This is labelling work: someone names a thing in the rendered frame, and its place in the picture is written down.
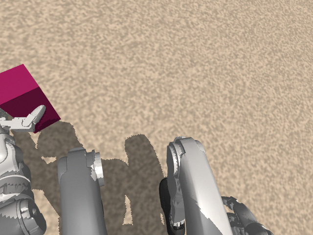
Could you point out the carton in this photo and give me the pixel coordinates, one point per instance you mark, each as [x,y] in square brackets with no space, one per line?
[20,95]

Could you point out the right robot arm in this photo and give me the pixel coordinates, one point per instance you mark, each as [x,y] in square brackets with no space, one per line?
[256,229]

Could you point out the left robot arm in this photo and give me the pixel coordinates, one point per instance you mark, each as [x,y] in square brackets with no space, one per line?
[19,215]

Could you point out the right robot foot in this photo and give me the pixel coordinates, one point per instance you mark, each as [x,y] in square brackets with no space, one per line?
[165,201]

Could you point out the right robot hand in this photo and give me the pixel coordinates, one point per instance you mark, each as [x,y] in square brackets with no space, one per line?
[241,217]

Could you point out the left robot hand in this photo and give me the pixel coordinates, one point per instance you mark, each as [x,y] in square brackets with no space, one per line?
[21,124]

